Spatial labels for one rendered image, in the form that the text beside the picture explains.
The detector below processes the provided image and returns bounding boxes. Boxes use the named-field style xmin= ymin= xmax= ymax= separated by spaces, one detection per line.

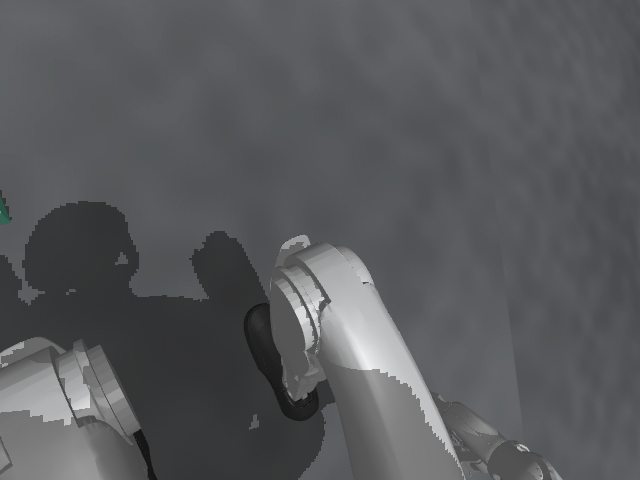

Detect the right robot foot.
xmin=244 ymin=303 xmax=319 ymax=421

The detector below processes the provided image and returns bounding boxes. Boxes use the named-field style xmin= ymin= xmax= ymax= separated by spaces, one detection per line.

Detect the right robot arm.
xmin=487 ymin=440 xmax=563 ymax=480

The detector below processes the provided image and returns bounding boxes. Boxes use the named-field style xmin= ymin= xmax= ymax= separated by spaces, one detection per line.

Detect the right robot hand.
xmin=429 ymin=390 xmax=507 ymax=478

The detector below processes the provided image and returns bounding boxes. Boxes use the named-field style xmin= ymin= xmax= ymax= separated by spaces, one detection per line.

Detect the left robot foot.
xmin=133 ymin=429 xmax=157 ymax=480

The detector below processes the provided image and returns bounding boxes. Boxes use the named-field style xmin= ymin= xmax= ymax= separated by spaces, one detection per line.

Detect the carton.
xmin=0 ymin=196 xmax=11 ymax=225

